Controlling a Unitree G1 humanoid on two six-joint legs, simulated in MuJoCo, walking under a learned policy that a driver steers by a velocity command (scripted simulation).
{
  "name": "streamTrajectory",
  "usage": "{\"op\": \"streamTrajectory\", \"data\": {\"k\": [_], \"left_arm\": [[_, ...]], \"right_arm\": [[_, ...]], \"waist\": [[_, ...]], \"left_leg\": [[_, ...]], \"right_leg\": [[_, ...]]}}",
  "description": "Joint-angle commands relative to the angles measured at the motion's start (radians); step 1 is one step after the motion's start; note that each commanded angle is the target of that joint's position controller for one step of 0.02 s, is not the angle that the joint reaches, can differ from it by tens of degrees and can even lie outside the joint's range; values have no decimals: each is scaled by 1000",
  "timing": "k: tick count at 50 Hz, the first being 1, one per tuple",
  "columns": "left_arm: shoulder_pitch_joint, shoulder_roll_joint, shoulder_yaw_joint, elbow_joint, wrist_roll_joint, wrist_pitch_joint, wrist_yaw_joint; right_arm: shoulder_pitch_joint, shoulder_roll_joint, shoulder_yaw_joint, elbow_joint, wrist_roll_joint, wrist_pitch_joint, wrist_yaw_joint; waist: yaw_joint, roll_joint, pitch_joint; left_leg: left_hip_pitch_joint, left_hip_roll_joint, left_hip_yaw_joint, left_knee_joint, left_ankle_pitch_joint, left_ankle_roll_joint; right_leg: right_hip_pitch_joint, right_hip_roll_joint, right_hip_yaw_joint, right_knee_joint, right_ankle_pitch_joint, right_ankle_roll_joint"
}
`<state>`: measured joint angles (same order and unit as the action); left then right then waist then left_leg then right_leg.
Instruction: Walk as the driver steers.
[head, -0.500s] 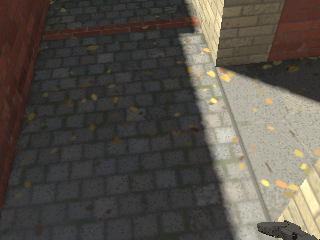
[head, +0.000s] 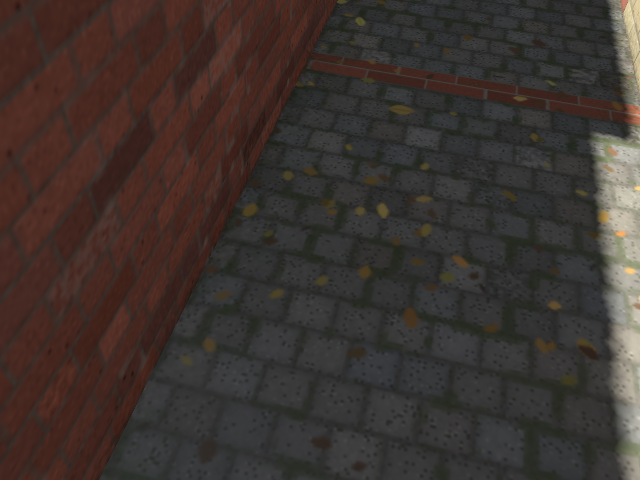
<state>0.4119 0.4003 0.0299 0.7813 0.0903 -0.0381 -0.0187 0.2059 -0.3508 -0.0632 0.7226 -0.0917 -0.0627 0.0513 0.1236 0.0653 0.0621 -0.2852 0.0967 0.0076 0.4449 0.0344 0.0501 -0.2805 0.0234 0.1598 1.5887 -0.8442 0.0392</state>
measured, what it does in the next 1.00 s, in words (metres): walks ahead, turning right: right foot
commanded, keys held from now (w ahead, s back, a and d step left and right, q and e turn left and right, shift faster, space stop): e+shift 0.08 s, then w+e+shift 0.70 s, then w+q+shift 0.22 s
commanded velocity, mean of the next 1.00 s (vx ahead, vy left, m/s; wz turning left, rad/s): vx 0.69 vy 0.00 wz -0.41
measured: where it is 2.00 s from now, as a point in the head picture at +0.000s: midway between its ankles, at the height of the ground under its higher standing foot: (493, 257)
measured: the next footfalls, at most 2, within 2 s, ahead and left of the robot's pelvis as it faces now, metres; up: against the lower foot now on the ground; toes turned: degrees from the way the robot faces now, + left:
right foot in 0.64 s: +0.16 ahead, -0.15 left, -0.01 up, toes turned -17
left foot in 1.10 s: +0.61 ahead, -0.22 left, -0.01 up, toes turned -20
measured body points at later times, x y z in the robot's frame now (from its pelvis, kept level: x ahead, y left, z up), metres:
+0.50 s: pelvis +0.08 +0.00 +0.00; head +0.03 -0.03 +0.44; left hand +0.20 +0.27 -0.09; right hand +0.16 -0.29 -0.13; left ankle +0.09 +0.12 -0.74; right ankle +0.13 -0.13 -0.59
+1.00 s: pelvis +0.33 -0.16 -0.02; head +0.36 -0.19 +0.43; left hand +0.35 +0.11 -0.14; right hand +0.47 -0.44 -0.11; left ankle +0.58 -0.14 -0.69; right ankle +0.12 -0.14 -0.75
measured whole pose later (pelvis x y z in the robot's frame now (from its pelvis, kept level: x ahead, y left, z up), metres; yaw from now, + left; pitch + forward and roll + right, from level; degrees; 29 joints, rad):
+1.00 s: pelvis +0.33 -0.16 -0.02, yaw -24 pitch +2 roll +2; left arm 0.54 0.21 0.04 0.92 0.01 -0.09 0.01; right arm -0.05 -0.21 -0.01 0.72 0.00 0.00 0.06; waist 0.08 0.01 0.07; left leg -0.72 0.01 0.09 0.63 0.06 0.05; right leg 0.20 0.08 0.13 0.15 -0.37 -0.13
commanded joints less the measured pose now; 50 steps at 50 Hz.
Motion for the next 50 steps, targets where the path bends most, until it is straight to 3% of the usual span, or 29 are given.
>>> {"op": "streamTrajectory", "data": {"k": [1,2,3,4,5,7,8,11,15,16,17,21,25,27,29,30,31,32,33,34,35,36,37,38,41,44,46,48,50], "left_arm": [[-142,-160,-26,-171,-115,2,23],[-186,-149,-44,-224,-155,3,50],[-241,-100,-31,-208,-162,24,83],[-221,-79,-16,-189,-159,59,101],[-119,-37,0,-160,-164,88,108],[-34,-48,17,-132,-126,100,110],[-41,-60,17,-153,-116,104,109],[-78,-50,41,-186,-96,90,98],[-126,-103,42,-221,-104,98,92],[-154,-116,25,-195,-6,105,34],[-210,-131,28,-228,-11,104,16],[-215,-120,32,-242,-25,115,-9],[-133,-112,30,-227,-73,142,-24],[-84,-81,44,-189,-98,150,-25],[-76,-60,56,-131,-104,141,-29],[-40,-90,47,-106,-107,130,-27],[77,-105,44,-37,-109,114,-21],[185,-137,27,29,-114,95,-16],[123,-156,-17,1,-137,62,-13],[117,36,27,-51,-155,42,13],[89,138,69,-77,-116,21,38],[64,113,71,-74,-81,10,52],[42,83,72,-66,-49,8,54],[79,78,74,-52,-44,-4,52],[130,-29,48,18,-93,-21,48],[177,-78,41,76,-104,-38,37],[187,-70,45,95,-97,-48,32],[161,-75,43,113,-84,-57,30],[123,-52,45,124,-76,-74,30]], "right_arm": [[280,-178,-63,12,183,54,0],[215,-230,-62,-29,153,86,-15],[140,-159,-34,-47,85,104,-44],[77,-98,7,-56,60,112,-72],[63,-85,21,-43,61,103,-70],[70,-66,38,22,90,88,-79],[50,-69,44,25,88,83,-93],[56,-87,33,43,83,62,-109],[82,-88,18,45,71,50,-122],[162,-115,-13,84,91,35,-107],[166,-133,-27,83,81,26,-99],[99,-98,-44,63,50,9,-91],[-89,-109,-46,7,54,7,-77],[-112,-118,-50,11,62,20,-74],[-126,-91,-43,5,67,43,-64],[-126,-80,-41,-1,73,56,-53],[-155,-52,-35,-12,77,74,-46],[-206,17,-4,-39,77,93,-40],[-279,162,52,-90,58,90,-37],[-282,177,58,-238,43,56,-5],[-256,106,46,-232,-11,25,-4],[-269,68,37,-188,-17,5,-5],[-312,48,28,-153,-2,2,-14],[-331,30,24,-148,5,7,-16],[-321,45,28,-122,38,45,-5],[-385,79,38,-100,63,52,8],[-429,114,47,-104,90,51,12],[-449,112,45,-99,98,47,8],[-370,89,34,-70,97,42,5]], "waist": [[-181,169,-49],[-163,128,-150],[-176,9,-179],[-152,-45,-197],[-93,-28,-203],[-55,173,-126],[-42,183,-70],[-38,121,-67],[-57,84,-1],[-90,-19,-21],[-103,24,17],[-70,52,-16],[43,116,-48],[57,155,-41],[23,33,24],[14,-24,39],[51,-174,60],[103,-384,117],[55,-458,152],[-3,-715,-45],[-44,-493,-64],[-62,-221,-64],[-52,-16,-25],[-38,29,-17],[-52,-72,14],[-23,-80,18],[-12,-132,43],[-18,-155,60],[-62,-180,22]], "left_leg": [[564,236,-458,39,683,237],[458,359,-614,-70,227,331],[282,365,-599,-140,-80,296],[120,334,-539,-176,-299,239],[-18,288,-487,-181,-612,208],[-156,232,-392,-197,-883,104],[-215,219,-316,-197,-940,84],[-165,246,-222,-222,-897,57],[-104,274,-97,-250,-817,54],[-40,256,-67,-258,-914,54],[-2,294,-70,-278,-918,53],[137,368,4,-253,-877,27],[-17,344,201,-308,-923,-84],[-41,330,267,-316,-893,-85],[78,329,301,-204,-809,-61],[135,328,322,-76,-787,-43],[97,272,370,191,-744,-35],[-175,167,322,681,-803,-17],[-531,91,184,1023,-730,-9],[-783,-100,22,1101,-743,-57],[-915,-76,-58,1174,-683,-60],[-926,-38,-99,1142,-569,-51],[-897,-17,-93,1092,-472,-54],[-865,9,-102,1006,-398,-50],[-682,15,-56,716,-119,-79],[-510,-55,58,449,-22,-71],[-442,-78,100,274,12,-42],[-351,-96,120,157,69,3],[-227,-148,135,143,60,56]], "right_leg": [[-981,60,-187,575,-19,106],[-975,0,-163,548,90,90],[-895,-60,-122,561,199,56],[-780,-62,-115,594,291,43],[-720,-60,-100,448,434,30],[-760,8,-60,445,550,37],[-802,28,-56,412,615,65],[-829,29,-93,377,717,97],[-833,-1,-131,341,738,113],[-832,58,-183,344,645,52],[-876,21,-156,313,623,30],[-864,-38,-123,148,643,-30],[-412,-125,-213,-410,621,-125],[-184,-117,-294,-529,463,-166],[-211,-138,-319,-702,389,-185],[-196,-136,-336,-817,405,-198],[-104,-78,-378,-931,454,-210],[-24,44,-316,-878,381,-234],[-45,-10,1,-863,364,-236],[212,-145,721,-1390,315,-329],[334,-341,1040,-1551,105,-409],[340,-360,1028,-1472,-43,-415],[266,-319,894,-1372,-62,-382],[228,-305,770,-1310,7,-369],[202,-181,394,-1370,378,-287],[253,-81,104,-1395,899,-220],[300,-99,35,-1438,1071,-208],[319,-117,-27,-1510,1088,-193],[372,-148,-97,-1483,1411,-173]]}}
